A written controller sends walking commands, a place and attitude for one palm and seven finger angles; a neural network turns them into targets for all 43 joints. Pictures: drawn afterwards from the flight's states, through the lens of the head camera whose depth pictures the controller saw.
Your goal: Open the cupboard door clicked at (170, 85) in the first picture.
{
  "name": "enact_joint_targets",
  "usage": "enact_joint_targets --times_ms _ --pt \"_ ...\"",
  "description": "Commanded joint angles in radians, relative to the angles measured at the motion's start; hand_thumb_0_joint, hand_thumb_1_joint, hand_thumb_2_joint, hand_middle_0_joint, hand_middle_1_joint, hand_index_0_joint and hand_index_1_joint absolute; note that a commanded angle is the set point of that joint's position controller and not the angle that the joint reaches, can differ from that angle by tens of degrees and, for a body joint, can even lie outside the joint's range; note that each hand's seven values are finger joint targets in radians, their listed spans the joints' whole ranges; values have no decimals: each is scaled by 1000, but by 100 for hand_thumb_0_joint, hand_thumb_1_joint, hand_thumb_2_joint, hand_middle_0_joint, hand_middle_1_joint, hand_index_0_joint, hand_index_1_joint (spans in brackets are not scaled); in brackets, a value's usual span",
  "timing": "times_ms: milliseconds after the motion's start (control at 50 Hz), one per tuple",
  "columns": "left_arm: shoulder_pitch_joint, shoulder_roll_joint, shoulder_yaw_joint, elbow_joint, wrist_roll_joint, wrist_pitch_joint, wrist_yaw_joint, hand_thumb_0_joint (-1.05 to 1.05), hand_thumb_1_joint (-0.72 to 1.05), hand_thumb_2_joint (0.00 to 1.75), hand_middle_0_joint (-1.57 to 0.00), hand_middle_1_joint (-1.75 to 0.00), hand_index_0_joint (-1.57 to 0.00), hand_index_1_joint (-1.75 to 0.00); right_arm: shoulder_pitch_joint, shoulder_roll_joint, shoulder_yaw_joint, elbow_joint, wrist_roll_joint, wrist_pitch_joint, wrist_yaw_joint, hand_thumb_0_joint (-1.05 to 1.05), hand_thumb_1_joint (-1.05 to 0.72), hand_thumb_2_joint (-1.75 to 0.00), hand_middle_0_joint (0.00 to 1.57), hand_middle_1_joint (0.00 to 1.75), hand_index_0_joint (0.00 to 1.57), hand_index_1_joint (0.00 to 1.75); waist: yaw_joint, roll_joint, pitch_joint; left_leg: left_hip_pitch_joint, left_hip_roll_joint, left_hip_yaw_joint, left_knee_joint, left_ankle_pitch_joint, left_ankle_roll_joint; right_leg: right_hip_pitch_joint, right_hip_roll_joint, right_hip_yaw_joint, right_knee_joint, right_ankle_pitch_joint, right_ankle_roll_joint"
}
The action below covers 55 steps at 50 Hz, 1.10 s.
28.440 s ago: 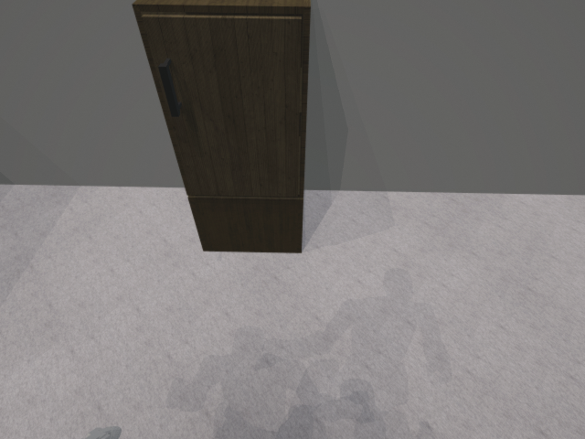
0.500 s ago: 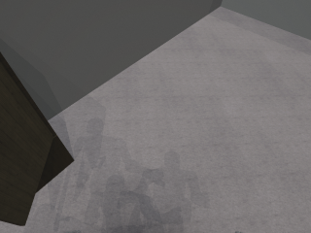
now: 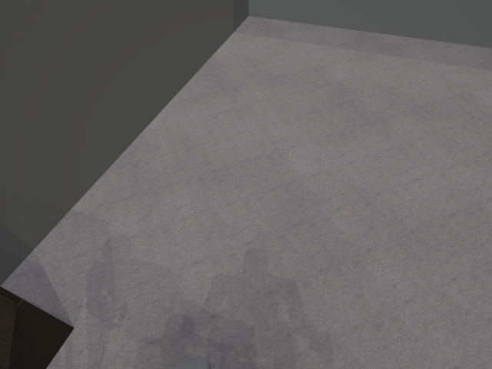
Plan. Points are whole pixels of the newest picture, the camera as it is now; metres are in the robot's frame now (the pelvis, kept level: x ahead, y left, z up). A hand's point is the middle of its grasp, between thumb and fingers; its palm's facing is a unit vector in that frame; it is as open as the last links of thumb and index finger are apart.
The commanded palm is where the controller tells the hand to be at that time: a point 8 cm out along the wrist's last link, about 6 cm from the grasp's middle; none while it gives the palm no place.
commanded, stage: walk to a spot facing it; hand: left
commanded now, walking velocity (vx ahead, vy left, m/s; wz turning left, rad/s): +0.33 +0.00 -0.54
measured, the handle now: out of the picture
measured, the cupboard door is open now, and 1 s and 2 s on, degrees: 42 42 42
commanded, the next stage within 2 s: turn to face it in 1.14 s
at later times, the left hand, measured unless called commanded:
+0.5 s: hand (165, 278) +0.32 +0.21 -0.16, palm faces -0.25 -0.95 -0.18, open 7.4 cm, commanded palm none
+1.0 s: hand (249, 207) +0.51 +0.03 -0.15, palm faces -0.37 -0.90 -0.23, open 7.1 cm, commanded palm none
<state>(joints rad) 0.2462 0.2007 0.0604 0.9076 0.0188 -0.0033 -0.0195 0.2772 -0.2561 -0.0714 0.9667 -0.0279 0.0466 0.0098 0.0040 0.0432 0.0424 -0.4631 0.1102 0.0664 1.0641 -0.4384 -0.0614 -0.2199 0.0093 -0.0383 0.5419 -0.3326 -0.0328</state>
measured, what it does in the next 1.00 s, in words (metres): walks ahead, turning right: left foot, then right foot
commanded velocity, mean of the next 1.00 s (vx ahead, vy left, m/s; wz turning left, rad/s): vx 0.36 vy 0.00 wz -0.32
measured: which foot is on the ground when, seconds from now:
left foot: up 0.00-0.24, down 0.26-0.76, up 0.78-1.00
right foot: down 0.00-0.26, up 0.28-0.74, down 0.76-1.00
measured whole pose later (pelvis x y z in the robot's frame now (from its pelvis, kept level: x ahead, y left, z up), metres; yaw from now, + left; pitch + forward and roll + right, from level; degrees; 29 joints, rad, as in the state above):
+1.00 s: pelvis +0.37 -0.12 +0.01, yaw -25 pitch +1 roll +0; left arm 0.24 0.19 0.07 1.00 0.01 -0.07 0.01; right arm 0.27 -0.16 -0.06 1.02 -0.03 -0.02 0.00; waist -0.03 0.00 0.03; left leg -0.56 0.15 0.06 1.01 -0.25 -0.05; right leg -0.16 0.05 -0.11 0.37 -0.23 -0.10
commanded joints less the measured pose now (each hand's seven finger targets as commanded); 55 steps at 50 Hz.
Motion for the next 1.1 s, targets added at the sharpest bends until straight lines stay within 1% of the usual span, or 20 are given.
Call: enact_joint_targets --times_ms 0,140,200,220,240,260,280,320,400,600,640,680,700,720,740,760,800,880,960,1080 --pt "57 182 51 -30 2 -45 17 0 90 90 -20 -30 -20 -30 -137 -47 -12 -145 1 -62 7 0 -90 -90 20 30 20 30 18 -188 38 -175 -4 -27 -76 138 -23 73 -229 308 -326 110 -165" --pt "77 208 58 2 8 -47 8 0 90 90 -20 -30 -20 -30 -181 -34 -8 -173 10 -95 8 0 -90 -90 20 30 20 30 27 -191 22 -15 -61 -2 -377 177 -8 76 -213 321 -273 134 -154" --pt "22 190 59 -4 2 -41 9 0 90 90 -20 -30 -20 -30 -17 -73 -15 -116 8 -114 -11 0 -90 -90 20 30 20 30 -62 -119 -15 307 -88 11 -567 245 6 -64 -149 274 -132 163 -107" --pt "21 146 51 -7 -2 -40 5 0 90 90 -20 -30 -20 -30 124 -144 -29 -69 1 -121 -25 0 -90 -90 20 30 20 30 -120 15 -89 516 0 -92 -614 164 32 -169 -75 219 84 149 -70" --pt "84 73 37 -13 -13 -36 -2 0 90 90 -20 -30 -20 -30 262 -270 -60 -45 -21 -125 -31 0 -90 -90 20 30 20 30 -152 348 -203 679 319 -502 -724 -15 125 -366 69 53 456 -217 -5" --pt "41 88 32 -41 -7 -38 -1 0 90 90 -20 -30 -20 -30 296 -260 -42 -43 -19 -113 -37 0 -90 -90 20 30 20 30 -150 283 -198 614 412 -674 -857 -157 184 -436 49 114 662 -258 -13" --pt "0 96 36 -49 2 -43 -8 0 90 90 -20 -30 -20 -30 211 -222 -30 -68 -18 -110 -34 0 -90 -90 20 30 20 30 -112 154 -94 502 400 -634 -878 -166 206 -478 -22 124 744 -184 -18" --pt "-25 82 44 -18 15 -39 -19 0 90 90 -20 -30 -20 -30 87 -106 1 -86 -14 -123 -34 0 -90 -90 20 30 20 30 -44 105 26 296 294 -385 -874 14 138 -459 -82 103 793 1 -5" --pt "14 32 27 -7 15 -5 -33 0 90 90 -20 -30 -20 -30 110 -47 19 -44 1 -146 -41 0 -90 -90 20 30 20 30 -2 109 -36 349 209 -69 -836 428 119 -441 -93 51 702 113 27" --pt "-257 15 5 -89 12 -4 -38 0 90 90 -20 -30 -20 -30 244 -44 17 42 -11 -126 -28 0 -90 -90 20 30 20 30 -64 72 68 381 239 86 -859 446 164 -367 -88 -64 194 162 9" --pt "-239 33 8 -83 10 -8 -32 0 90 90 -20 -30 -20 -30 244 -55 16 52 -14 -120 -26 0 -90 -90 20 30 20 30 -45 74 61 388 248 109 -816 527 155 -284 -65 -82 148 116 -12" --pt "-112 56 18 -40 11 -19 -27 0 90 90 -20 -30 -20 -30 224 -75 16 56 -9 -116 -27 0 -90 -90 20 30 20 30 20 50 -14 377 221 157 -637 727 130 -79 -18 -118 79 107 -39" --pt "61 98 32 15 14 -31 -19 0 90 90 -20 -30 -20 -30 191 -72 16 49 0 -117 -24 0 -90 -90 20 30 20 30 103 2 -96 278 176 189 -428 736 95 178 -11 -95 28 133 -64" --pt "222 201 60 64 19 -42 -5 0 90 90 -20 -30 -20 -30 187 -38 22 31 16 -120 -11 0 -90 -90 20 30 20 30 167 -205 -223 46 75 249 -131 459 53 453 -206 150 -43 51 -130" --pt "295 289 79 82 0 -44 12 0 90 90 -20 -30 -20 -30 195 9 25 -6 28 -118 -13 0 -90 -90 20 30 20 30 158 -402 -298 -174 -70 155 187 -175 16 557 -450 610 -210 132 -235" --pt "227 282 77 73 -15 -40 24 0 90 90 -20 -30 -20 -30 121 -29 13 -8 19 -112 -16 0 -90 -90 20 30 20 30 139 -251 -202 -254 -16 -2 278 -127 36 474 -445 577 -259 137 -245" --pt "85 172 41 47 -18 -43 28 0 90 90 -20 -30 -20 -30 54 12 10 5 15 -105 -18 0 -90 -90 20 30 20 30 63 -124 -49 -209 53 -32 225 53 26 194 -360 368 -278 226 -188" --pt "22 75 14 57 -6 -71 26 0 90 90 -20 -30 -20 -30 161 63 13 65 -1 -69 -13 0 -90 -90 20 30 20 30 -41 -147 -10 -54 56 -12 24 159 9 -10 -249 136 -341 314 -143" --pt "86 51 17 88 -4 -91 25 0 90 90 -20 -30 -20 -30 50 66 6 25 -2 -69 0 0 -90 -90 20 30 20 30 -23 -103 12 -139 46 -17 -101 255 6 65 -246 159 -383 269 -168" --pt "175 76 2 143 -4 -99 28 0 90 90 -20 -30 -20 -30 -184 39 10 -49 7 -84 16 0 -90 -90 20 30 20 30 21 -129 58 -214 21 -5 -287 291 22 227 -268 125 -343 500 -154"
